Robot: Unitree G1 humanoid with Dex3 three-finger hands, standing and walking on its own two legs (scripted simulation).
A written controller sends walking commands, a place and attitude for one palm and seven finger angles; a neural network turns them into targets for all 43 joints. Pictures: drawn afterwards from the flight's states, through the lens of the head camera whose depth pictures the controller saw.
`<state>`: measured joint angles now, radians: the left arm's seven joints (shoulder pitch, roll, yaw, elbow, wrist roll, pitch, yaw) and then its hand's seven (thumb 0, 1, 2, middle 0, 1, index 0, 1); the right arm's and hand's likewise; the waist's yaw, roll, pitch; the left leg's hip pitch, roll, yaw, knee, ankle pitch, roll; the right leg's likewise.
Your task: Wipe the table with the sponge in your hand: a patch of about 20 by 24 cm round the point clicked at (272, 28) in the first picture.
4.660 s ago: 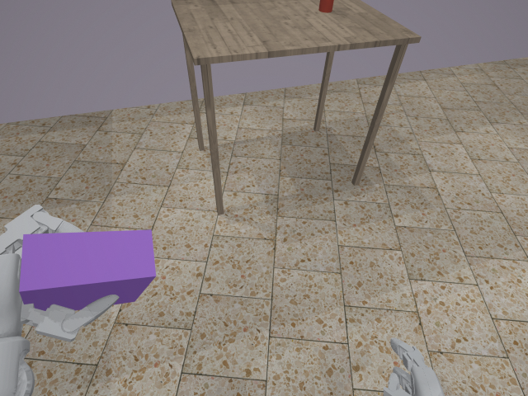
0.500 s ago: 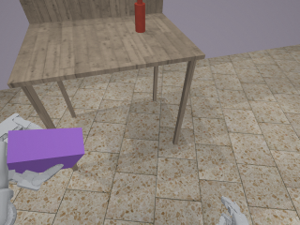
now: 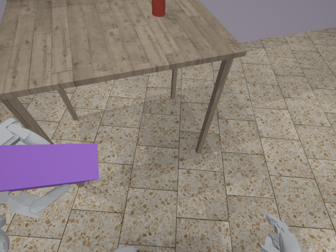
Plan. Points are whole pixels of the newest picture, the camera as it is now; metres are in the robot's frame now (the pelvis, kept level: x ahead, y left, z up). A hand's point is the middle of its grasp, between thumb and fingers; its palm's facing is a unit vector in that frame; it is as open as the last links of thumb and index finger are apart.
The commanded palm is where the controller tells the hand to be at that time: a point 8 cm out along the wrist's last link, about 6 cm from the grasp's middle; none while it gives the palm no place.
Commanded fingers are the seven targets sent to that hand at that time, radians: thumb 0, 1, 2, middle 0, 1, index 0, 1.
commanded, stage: take the last steps up to it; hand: left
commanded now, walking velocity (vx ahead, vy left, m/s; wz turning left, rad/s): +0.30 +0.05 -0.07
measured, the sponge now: (62, 167) +0.23 +0.20 +0.16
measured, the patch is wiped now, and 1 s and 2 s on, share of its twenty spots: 0.00 0.00 0.00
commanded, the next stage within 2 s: come to a stop and stand still in 1.40 s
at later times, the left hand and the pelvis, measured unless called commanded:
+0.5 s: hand (61, 109) +0.33 +0.23 +0.17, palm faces +0.39 -0.78 -0.48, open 9.8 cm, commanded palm +0.27 +0.27 +0.18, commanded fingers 0.00 0.10 1.30 -1.20 -1.60 -1.20 -1.60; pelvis +0.11 +0.00 -0.01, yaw -2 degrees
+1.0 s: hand (62, 70) +0.44 +0.27 +0.17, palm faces +0.40 -0.83 -0.40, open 9.8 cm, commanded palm +0.38 +0.30 +0.18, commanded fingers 0.00 0.10 1.30 -1.20 -1.60 -1.20 -1.60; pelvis +0.21 +0.03 +0.00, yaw -2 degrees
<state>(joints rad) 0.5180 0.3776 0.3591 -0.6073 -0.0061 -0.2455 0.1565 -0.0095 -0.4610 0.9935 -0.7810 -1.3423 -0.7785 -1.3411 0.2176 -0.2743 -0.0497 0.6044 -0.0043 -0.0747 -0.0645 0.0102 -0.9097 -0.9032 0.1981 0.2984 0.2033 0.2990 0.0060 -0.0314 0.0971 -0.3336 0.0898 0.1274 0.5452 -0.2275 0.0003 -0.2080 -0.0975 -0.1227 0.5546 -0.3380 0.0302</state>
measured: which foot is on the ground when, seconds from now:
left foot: down 0.00-0.42, up 0.44-0.84, down 0.86-1.00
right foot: down 0.00-0.02, up 0.04-0.38, down 0.40-0.86, up 0.88-1.00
